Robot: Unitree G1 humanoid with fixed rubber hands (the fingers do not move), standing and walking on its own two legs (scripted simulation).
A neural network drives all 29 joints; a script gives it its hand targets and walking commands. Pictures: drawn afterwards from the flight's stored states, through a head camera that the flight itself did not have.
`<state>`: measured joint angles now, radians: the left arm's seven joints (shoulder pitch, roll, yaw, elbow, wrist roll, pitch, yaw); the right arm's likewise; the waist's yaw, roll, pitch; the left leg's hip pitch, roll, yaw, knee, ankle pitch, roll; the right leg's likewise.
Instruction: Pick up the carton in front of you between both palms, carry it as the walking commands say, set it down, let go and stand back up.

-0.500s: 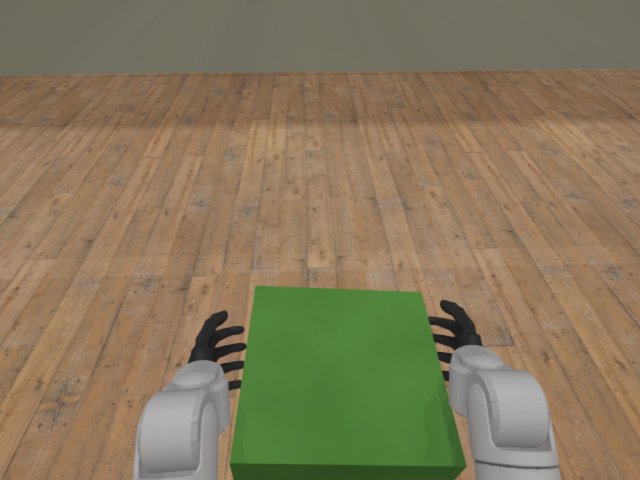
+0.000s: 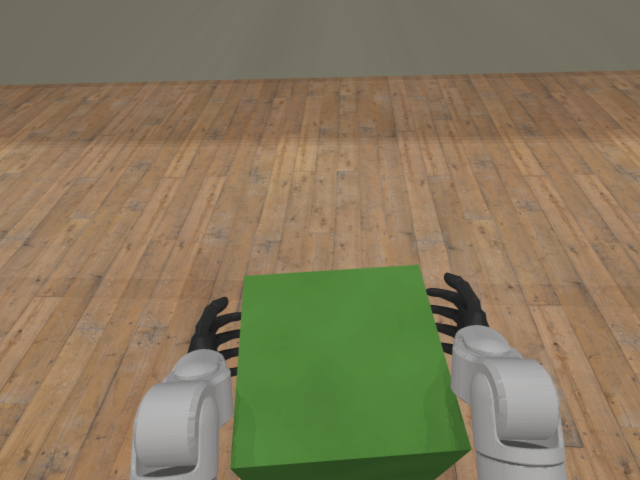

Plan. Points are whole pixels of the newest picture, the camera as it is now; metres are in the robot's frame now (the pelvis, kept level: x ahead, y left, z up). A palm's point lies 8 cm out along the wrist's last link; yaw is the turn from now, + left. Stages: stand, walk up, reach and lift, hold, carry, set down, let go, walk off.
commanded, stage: carry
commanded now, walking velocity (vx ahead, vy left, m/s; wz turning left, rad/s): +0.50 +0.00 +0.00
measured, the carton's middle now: (338, 391) +0.26 +0.00 -0.01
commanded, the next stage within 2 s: none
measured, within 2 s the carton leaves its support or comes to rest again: neither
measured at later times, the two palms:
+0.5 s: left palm (228, 215) +0.52 +0.17 +0.07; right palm (403, 205) +0.52 -0.11 +0.08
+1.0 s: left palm (239, 186) +0.58 +0.16 +0.08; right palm (405, 176) +0.58 -0.12 +0.09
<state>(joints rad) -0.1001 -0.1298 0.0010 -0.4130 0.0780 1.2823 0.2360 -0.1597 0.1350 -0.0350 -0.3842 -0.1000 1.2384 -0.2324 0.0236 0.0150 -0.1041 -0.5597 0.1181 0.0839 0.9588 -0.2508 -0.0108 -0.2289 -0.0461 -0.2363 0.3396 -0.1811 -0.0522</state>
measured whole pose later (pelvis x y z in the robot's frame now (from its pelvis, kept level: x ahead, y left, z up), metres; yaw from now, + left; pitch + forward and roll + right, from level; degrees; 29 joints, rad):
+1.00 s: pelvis +0.31 +0.02 -0.02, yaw -1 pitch +3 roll +0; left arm -0.19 -0.14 0.04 -0.35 0.10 1.29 0.24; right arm -0.21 0.14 -0.05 -0.34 -0.10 1.25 -0.23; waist 0.00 0.00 -0.12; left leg -0.29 0.07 0.21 0.57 -0.33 0.01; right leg -0.21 -0.06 -0.14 0.54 -0.39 0.01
